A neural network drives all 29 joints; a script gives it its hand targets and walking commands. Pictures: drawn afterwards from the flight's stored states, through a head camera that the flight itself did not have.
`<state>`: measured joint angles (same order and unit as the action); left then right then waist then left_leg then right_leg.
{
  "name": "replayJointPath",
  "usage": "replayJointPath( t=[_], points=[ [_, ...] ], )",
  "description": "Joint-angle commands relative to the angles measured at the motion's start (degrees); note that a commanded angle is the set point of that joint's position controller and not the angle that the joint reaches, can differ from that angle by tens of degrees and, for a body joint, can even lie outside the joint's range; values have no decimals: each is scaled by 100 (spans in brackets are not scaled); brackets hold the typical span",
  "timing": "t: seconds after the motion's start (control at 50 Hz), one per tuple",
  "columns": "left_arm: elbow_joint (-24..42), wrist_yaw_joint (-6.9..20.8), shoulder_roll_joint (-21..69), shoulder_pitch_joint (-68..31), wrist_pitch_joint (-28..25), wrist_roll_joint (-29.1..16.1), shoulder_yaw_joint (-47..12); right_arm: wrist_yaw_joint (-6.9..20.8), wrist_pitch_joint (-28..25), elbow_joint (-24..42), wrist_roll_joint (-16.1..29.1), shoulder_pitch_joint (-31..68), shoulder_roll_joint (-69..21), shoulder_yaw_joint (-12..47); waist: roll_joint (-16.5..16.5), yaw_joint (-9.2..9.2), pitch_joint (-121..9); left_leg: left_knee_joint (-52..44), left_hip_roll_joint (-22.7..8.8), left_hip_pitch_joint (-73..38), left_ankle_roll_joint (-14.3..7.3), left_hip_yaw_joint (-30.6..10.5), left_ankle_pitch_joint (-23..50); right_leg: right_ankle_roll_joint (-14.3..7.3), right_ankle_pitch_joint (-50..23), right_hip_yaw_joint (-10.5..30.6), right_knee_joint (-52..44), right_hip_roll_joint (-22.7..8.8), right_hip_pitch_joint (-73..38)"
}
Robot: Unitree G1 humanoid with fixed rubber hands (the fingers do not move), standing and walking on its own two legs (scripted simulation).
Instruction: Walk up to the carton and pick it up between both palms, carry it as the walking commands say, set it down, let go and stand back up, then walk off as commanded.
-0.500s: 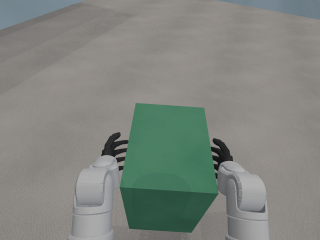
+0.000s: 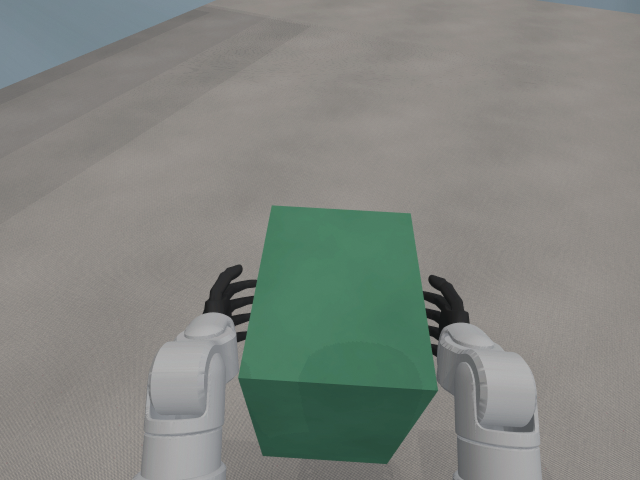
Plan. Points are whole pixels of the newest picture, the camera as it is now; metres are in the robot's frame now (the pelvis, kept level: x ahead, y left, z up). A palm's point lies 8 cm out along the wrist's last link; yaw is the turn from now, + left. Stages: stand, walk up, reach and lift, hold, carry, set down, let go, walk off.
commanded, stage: carry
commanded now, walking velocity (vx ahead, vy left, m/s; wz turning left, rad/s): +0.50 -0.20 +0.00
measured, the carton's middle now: (332, 341) +0.31 +0.01 +0.01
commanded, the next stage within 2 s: none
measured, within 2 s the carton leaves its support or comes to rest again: neither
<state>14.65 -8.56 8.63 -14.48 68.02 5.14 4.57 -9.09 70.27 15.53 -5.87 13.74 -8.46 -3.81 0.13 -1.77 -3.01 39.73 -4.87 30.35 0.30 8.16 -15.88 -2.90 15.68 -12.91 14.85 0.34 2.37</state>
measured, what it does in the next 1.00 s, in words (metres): walks ahead: left foot, then right foot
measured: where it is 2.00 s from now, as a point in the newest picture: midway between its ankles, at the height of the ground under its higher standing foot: (396, 249)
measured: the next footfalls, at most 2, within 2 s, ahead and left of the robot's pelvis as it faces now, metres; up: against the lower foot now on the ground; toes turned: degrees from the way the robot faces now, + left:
left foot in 0.10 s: +0.21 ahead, +0.10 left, +0.00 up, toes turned +10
right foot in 0.50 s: +0.49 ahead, -0.19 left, +0.00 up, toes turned -13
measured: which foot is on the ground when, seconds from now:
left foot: up 0.00-0.08, down 0.10-0.52, up 0.54-0.94, down 0.96-1.00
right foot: down 0.00-0.12, up 0.14-0.48, down 0.50-0.98, up 1.00-1.00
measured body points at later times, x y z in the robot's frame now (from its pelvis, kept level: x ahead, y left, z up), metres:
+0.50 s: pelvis +0.32 -0.06 -0.01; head +0.34 -0.06 +0.44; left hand +0.63 +0.06 +0.08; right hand +0.61 -0.21 +0.07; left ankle +0.17 +0.09 -0.74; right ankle +0.45 -0.18 -0.74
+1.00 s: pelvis +0.64 -0.12 -0.02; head +0.62 -0.10 +0.43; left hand +0.94 +0.02 +0.07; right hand +0.93 -0.25 +0.07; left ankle +0.72 -0.04 -0.75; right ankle +0.46 -0.19 -0.72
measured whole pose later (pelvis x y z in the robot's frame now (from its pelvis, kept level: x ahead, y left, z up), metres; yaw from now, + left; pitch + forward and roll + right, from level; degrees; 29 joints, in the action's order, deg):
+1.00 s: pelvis +0.64 -0.12 -0.02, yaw -2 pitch +2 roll +1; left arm 13.6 -8.8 8.8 -15.5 68.9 6.0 6.2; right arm -8.1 69.6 11.2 -6.5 16.4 -9.1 -4.7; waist 3.2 -1.0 -4.6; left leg 31.5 -2.2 23.6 -4.4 13.7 -8.8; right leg -1.2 26.6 -9.9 36.4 -1.7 2.2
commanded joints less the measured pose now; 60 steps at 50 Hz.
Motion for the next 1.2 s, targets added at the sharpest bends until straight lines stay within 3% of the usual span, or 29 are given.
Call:
replayJointPath(
  t=[0.0, 0.06, 0.08, 0.1, 0.12, 0.14, 0.16, 0.2, 0.22, 0.3, 0.4, 0.44, 0.48, 0.5, 0.52, 0.54, 0.58, 0.6, 0.64, 0.72, 0.88, 0.92, 0.94, 0.96, 0.98, 1.0, 1.04, 1.08, 1.18],
  points=[
    [295, 1648, 5706, -2494, 67, -2474, -3866, 1522, -167, 255, 2249, 2616, -5680, 3650, 654, 26, -936, -495, 221, -305, -70, 281, 339, -713, -2053, 699, -189, -1371, -621],
    [216, 1651, 5674, -2588, 143, -2450, -3853, 1550, -140, 11, 2198, 2522, -5744, 3515, 550, 190, -1215, -1496, 617, -2171, -210, 733, 824, -315, -3500, 86, 1307, -1026, -120],
    [211, 1665, 5578, -2738, 161, -2446, -3837, 1554, -150, -95, 2185, 2510, -5750, 3464, 377, 334, -1698, -1583, 109, -3688, -386, 114, 801, 18, -3248, 35, 2392, -902, 800],
    [247, 1674, 5560, -2944, 203, -2488, -3899, 1568, -172, -172, 2143, 2492, -5633, 3356, -1010, 450, -2097, -2298, -1801, -4548, -1084, -2812, -158, 305, -1661, 148, 4570, -317, 2178],
    [89, 1670, 5653, -2846, 200, -2441, -3924, 1571, -227, -155, 2202, 2691, -5655, 3359, -1880, 293, -2054, -2869, -2690, -4758, -1575, -4532, 1112, 254, 976, 1303, 5720, 173, 3292],
    [11, 1675, 5699, -2791, 161, -2469, -3886, 1549, -248, -56, 2249, 2741, -5719, 3397, -1094, 314, -1891, -2549, -2578, -4433, -1454, -3683, 1886, 108, 940, 1888, 6158, -270, 3444],
    [-1, 1684, 5842, -2937, 91, -2548, -3858, 1556, -274, -97, 2252, 2776, -5819, 3464, -529, 319, -1752, -2354, -2294, -4192, -1181, -2852, 2661, 106, 547, 1896, 6040, -435, 3512],
    [23, 1648, 6098, -2925, -9, -2545, -3885, 1656, -332, -14, 2429, 2973, -6012, 3562, -606, 288, -1520, -2470, -1619, -3832, -582, -1397, 2693, 164, 40, 1523, 4934, -684, 3511],
    [169, 1591, 6123, -2941, -56, -2500, -3891, 1683, -352, 136, 2508, 3093, -6056, 3594, -824, 295, -1556, -2504, -1403, -3745, -504, -951, 2753, 206, -110, 1244, 4519, -545, 3346],
    [337, 1414, 6025, -2597, -105, -2298, -3899, 1699, -357, 545, 2599, 3013, -5821, 3625, -971, 308, -1497, -2663, -1305, -3792, -596, -405, 2841, 222, -240, 684, 2974, -342, 3173],
    [425, 1396, 5800, -2298, -14, -2255, -3965, 1700, -261, 477, 2419, 2449, -5518, 3587, -1330, 316, -1245, -2494, -1186, -3741, -340, 165, 2614, 116, -999, 312, 1405, -211, 2447],
    [420, 1444, 5700, -2342, 40, -2287, -3924, 1682, -223, 510, 2355, 2442, -5472, 3620, -1235, 314, -1184, -2093, -1199, -3712, -191, 300, 2483, 52, -939, 188, 938, -222, 2028],
    [267, 1496, 5661, -2267, 94, -2312, -3850, 1653, -175, 524, 2288, 2509, -5468, 3649, -683, 174, -1530, -721, -798, -2959, 48, 697, 2505, -52, -788, -130, 573, -7, 376],
    [146, 1525, 5611, -2155, 105, -2283, -3804, 1639, -139, 436, 2267, 2541, -5449, 3658, 259, -24, -2022, 803, -563, -2100, 178, 749, 1490, -186, 44, 673, 382, -674, -773],
    [-118, 1545, 5491, -2066, 82, -2165, -3651, 1633, -85, 503, 2305, 2739, -5433, 3787, 1981, -50, -2356, 2352, 126, -367, 255, 567, -1069, -803, 760, 3063, -222, -2133, -1772],
    [-232, 1587, 5597, -2195, 71, -2191, -3579, 1605, -77, 610, 2350, 2996, -5386, 3818, 2136, -41, -2388, 3245, 200, 626, 50, -211, -1524, -1294, 56, 3428, -261, -2315, -2028],
    [-183, 1599, 6012, -2102, -6, -2187, -3563, 1665, -158, 524, 2475, 3041, -5736, 3824, 711, -20, -2206, 3379, -133, 787, -94, -757, -1174, -1235, -1704, 2584, 91, -2123, -1642],
    [-22, 1601, 6088, -2259, -79, -2268, -3577, 1684, -226, 679, 2574, 3272, -5811, 3828, 253, 2, -2207, 2847, -314, 628, -64, -767, -968, -1067, -1556, 2212, 49, -2028, -1353],
    [280, 1597, 6209, -2505, -160, -2443, -3698, 1659, -297, 826, 2605, 3349, -5900, 3913, 483, 30, -2103, 1705, -297, 283, 8, -516, -931, -871, -1181, 1708, -206, -1808, -969],
    [492, 1591, 5874, -2477, -135, -2524, -3920, 1529, -321, 598, 2457, 2881, -5788, 3882, 579, 26, -1949, 582, -150, 217, 13, -207, -636, -1057, -902, 1503, -480, -1847, -1054],
    [226, 1638, 5636, -2402, 111, -2445, -3853, 1563, -175, 123, 2164, 2578, -5627, 3548, 579, 24, -903, -652, 296, -144, -168, 406, 479, -711, -2732, 640, 42, -1355, -868],
    [138, 1639, 5610, -2487, 168, -2420, -3817, 1580, -147, -36, 2150, 2622, -5686, 3465, 574, 122, -1013, -1214, 579, -1204, -278, 665, 726, -451, -3810, 223, 915, -1135, -582],
    [122, 1646, 5568, -2613, 190, -2419, -3797, 1583, -149, -151, 2142, 2588, -5724, 3418, 529, 270, -1371, -1498, 492, -2555, -401, 602, 1016, -155, -4028, -27, 1812, -995, 72],
    [78, 1658, 5494, -2768, 208, -2414, -3777, 1588, -147, -217, 2121, 2646, -5673, 3367, 5, 423, -1870, -1875, -599, -3833, -718, -896, 55, 131, -3096, 51, 3363, -710, 1171],
    [146, 1652, 5640, -2896, 237, -2478, -3894, 1600, -203, -255, 2146, 2707, -5591, 3277, -1767, 408, -2039, -2628, -2480, -4839, -1616, -4098, 350, 320, 204, 517, 5174, 232, 3018],
    [-121, 1640, 5642, -2774, 213, -2364, -3779, 1591, -218, -253, 2164, 2859, -5679, 3258, -1338, 314, -1904, -2707, -2604, -4469, -1680, -4205, 1323, 170, 961, 1715, 6107, -55, 3396],
    [-108, 1655, 5931, -2936, 71, -2512, -3760, 1594, -289, -227, 2212, 2899, -5866, 3388, -277, 329, -1756, -2380, -2178, -4064, -1152, -2574, 2730, 95, 357, 1851, 5972, -465, 3546],
    [25, 1589, 6112, -2893, -44, -2499, -3783, 1683, -344, 2, 2477, 3163, -6046, 3540, -543, 286, -1675, -2500, -1544, -3787, -612, -1245, 2575, 181, -74, 1477, 4925, -624, 3434],
    [330, 1364, 6017, -2433, -122, -2252, -3825, 1709, -376, 505, 2588, 2986, -5802, 3550, -950, 306, -1556, -2671, -1301, -3829, -607, -356, 2930, 256, -312, 726, 2919, -340, 3252]
  ],
)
